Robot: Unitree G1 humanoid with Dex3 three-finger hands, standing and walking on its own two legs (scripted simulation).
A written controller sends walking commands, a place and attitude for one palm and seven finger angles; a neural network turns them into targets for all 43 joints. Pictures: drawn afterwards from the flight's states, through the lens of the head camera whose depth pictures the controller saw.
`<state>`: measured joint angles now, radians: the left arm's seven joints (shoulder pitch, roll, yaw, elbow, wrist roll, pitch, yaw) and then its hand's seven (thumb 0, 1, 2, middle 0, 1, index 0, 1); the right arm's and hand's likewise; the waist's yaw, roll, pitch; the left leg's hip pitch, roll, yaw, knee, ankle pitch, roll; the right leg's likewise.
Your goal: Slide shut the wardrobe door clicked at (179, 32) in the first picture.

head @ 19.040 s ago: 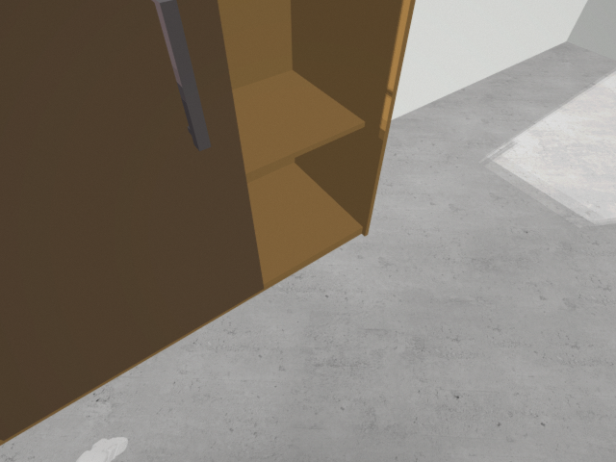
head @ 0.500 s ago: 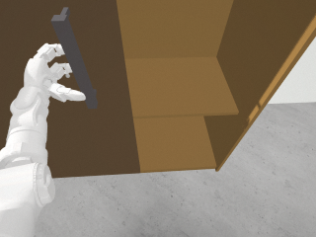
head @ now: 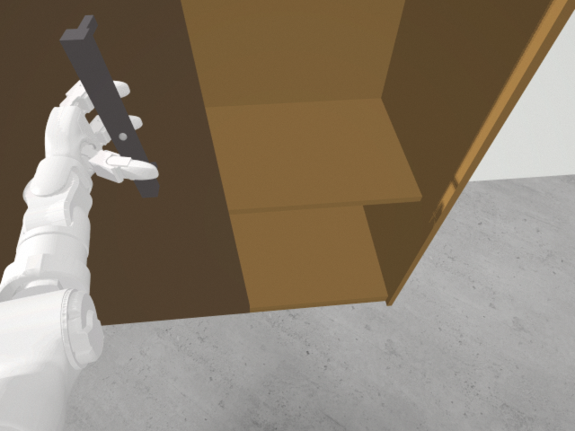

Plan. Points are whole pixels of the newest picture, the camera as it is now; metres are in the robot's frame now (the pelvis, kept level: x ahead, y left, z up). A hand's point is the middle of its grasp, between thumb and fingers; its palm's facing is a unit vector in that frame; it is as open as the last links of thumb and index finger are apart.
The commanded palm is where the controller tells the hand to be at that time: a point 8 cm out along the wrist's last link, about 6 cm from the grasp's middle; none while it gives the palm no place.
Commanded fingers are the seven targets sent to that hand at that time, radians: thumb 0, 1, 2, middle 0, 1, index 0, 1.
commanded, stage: slide the fingers in behind the handle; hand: left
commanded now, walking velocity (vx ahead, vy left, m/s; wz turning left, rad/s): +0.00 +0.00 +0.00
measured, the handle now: (124, 119) +0.52 +0.21 +0.15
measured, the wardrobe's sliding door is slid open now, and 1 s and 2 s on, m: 0.50 0.50 0.50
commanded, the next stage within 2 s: grip the handle and tug to test in 0.54 s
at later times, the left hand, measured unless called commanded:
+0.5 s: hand (128, 139) +0.47 +0.19 +0.16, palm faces +0.05 -1.00 -0.01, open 14.0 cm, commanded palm +0.45 +0.24 +0.16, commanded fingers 0.00 -0.50 0.30 -0.30 -1.20 -0.30 -1.20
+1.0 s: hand (118, 140) +0.47 +0.21 +0.16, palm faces +0.05 -1.00 +0.00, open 10.8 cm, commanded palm +0.44 +0.26 +0.16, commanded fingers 0.00 0.39 0.68 -0.40 -1.33 -0.40 -1.33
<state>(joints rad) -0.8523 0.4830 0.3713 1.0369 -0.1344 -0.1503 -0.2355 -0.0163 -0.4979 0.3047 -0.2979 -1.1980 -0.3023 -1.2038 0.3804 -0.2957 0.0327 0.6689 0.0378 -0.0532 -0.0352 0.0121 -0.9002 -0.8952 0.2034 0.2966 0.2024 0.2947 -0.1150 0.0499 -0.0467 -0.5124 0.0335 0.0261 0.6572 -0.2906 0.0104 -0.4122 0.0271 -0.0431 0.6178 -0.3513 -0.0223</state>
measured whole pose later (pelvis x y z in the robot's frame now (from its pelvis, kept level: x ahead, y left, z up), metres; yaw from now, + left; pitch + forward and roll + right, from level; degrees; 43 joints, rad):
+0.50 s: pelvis +0.00 +0.00 +0.00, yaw +0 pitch +8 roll -1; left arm -0.82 0.44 0.36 1.00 -0.15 -0.13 -0.22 -0.02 -0.50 0.30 -0.30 -1.20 -0.30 -1.20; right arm 0.36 -0.29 0.03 0.68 0.04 -0.05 -0.03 0.01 -0.90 -0.90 0.20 0.30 0.20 0.29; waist -0.10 0.05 -0.05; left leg -0.49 0.03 0.03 0.64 -0.29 0.01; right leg -0.39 0.03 -0.04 0.60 -0.35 -0.02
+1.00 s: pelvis +0.01 +0.01 +0.00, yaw +0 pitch +8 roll -1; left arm -0.78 0.44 0.36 0.95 -0.15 -0.12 -0.22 -0.01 -0.04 0.50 -0.35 -1.26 -0.35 -1.27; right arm 0.39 -0.29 0.03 0.68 0.04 -0.04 -0.03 0.01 -0.90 -0.90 0.20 0.30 0.20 0.29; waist -0.10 0.05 -0.07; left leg -0.49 0.03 0.04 0.65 -0.30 0.02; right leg -0.39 0.02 -0.03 0.60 -0.35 -0.01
